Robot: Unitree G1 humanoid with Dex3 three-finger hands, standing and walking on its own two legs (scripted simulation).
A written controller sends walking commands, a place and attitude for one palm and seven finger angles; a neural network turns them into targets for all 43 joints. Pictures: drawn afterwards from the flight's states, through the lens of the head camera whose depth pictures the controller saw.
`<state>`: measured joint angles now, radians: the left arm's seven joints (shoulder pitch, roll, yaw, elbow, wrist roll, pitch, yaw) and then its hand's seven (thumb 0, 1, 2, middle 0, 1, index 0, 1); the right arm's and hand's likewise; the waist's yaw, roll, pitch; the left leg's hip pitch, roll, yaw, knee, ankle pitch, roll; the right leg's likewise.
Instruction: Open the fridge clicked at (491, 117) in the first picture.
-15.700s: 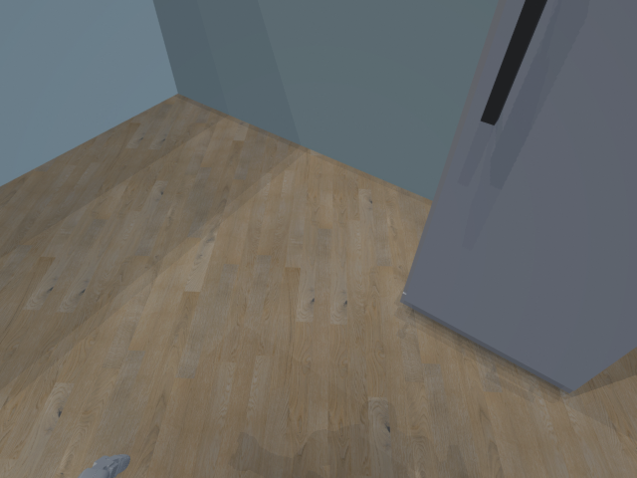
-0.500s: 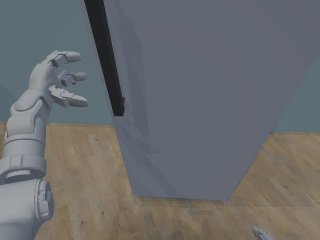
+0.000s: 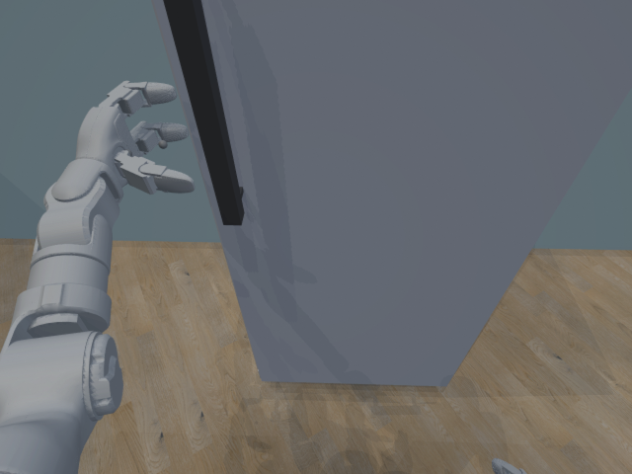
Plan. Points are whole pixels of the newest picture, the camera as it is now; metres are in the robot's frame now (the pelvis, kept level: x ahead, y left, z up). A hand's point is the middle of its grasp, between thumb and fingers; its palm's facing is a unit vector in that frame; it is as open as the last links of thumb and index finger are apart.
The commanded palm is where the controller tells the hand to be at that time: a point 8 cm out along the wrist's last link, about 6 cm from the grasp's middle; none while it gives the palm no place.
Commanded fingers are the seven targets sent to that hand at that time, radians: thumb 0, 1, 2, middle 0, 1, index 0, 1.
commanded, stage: feel for the door with the fingertips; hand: left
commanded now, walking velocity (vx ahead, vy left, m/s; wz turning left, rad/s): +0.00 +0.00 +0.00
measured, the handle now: (212, 96) +0.48 +0.13 +0.26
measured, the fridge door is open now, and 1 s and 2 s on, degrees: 0 0 0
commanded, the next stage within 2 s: slide the fingers in behind the handle in 0.68 s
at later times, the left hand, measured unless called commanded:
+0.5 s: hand (197, 149) +0.43 +0.15 +0.22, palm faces -0.02 -1.00 +0.00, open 14.0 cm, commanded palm +0.41 +0.21 +0.22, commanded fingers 0.00 -0.50 0.30 -0.30 -1.20 -0.30 -1.20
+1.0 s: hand (188, 144) +0.44 +0.16 +0.22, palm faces -0.01 -1.00 +0.01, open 13.9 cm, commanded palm +0.41 +0.22 +0.22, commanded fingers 0.00 -0.50 0.30 -0.30 -1.20 -0.30 -1.20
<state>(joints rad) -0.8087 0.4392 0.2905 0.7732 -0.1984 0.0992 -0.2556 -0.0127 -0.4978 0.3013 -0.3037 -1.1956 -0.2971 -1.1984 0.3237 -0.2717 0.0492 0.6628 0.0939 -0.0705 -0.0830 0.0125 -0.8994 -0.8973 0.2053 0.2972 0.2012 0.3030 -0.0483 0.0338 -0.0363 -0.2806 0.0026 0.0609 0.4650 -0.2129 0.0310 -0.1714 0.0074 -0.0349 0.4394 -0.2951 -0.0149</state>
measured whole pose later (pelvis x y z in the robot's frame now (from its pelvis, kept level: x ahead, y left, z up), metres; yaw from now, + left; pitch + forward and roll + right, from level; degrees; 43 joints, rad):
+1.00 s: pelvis +0.00 -0.02 +0.00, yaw +0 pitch +1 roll +0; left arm -0.83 0.40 0.26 0.80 -0.21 0.09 -0.22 -0.01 -0.50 0.30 -0.32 -1.22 -0.32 -1.22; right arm 0.33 -0.29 0.03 0.69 0.09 -0.06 -0.08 0.01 -0.90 -0.90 0.20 0.30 0.20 0.30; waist -0.04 0.04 -0.04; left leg -0.27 0.02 0.04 0.46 -0.21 0.01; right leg -0.16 0.02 -0.05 0.44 -0.30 -0.04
